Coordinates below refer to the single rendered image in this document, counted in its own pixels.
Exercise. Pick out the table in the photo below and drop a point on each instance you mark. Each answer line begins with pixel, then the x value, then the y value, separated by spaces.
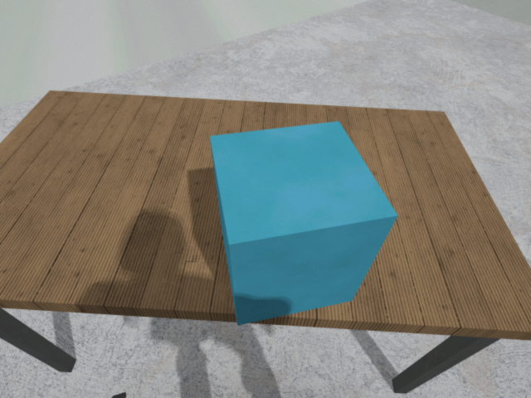
pixel 108 205

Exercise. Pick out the carton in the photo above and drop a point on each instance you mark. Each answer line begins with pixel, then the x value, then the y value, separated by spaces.
pixel 302 218

